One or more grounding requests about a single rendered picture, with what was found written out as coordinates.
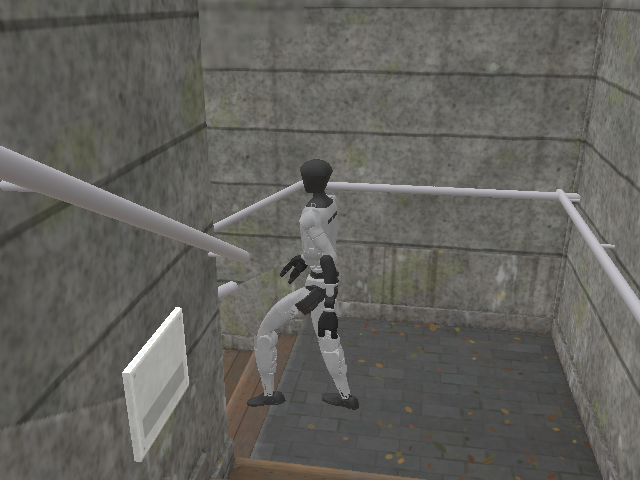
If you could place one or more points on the robot right hand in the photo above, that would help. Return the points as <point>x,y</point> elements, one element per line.
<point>299,265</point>

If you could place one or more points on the left robot foot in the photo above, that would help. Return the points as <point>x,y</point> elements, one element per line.
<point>261,400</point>

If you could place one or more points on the right robot upper arm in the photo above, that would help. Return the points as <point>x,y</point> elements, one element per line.
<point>335,199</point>

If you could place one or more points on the robot left hand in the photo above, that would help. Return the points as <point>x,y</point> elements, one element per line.
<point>328,321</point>

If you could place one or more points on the left robot forearm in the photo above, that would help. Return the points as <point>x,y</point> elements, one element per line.
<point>330,275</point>

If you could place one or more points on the robot left thigh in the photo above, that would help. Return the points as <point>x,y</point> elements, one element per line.
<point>285,309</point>

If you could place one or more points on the left robot upper arm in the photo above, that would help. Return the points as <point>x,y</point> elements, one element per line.
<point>311,224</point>

